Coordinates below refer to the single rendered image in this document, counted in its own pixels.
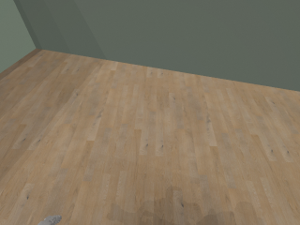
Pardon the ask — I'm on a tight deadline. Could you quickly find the left robot hand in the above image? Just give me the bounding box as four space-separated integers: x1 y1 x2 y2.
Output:
38 215 62 225

